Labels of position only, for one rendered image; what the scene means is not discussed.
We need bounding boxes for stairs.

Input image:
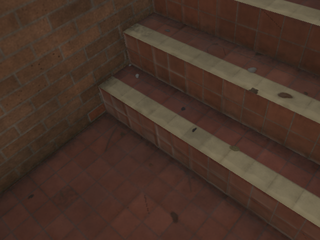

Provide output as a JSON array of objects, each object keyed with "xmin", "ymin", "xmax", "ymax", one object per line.
[{"xmin": 98, "ymin": 0, "xmax": 320, "ymax": 240}]

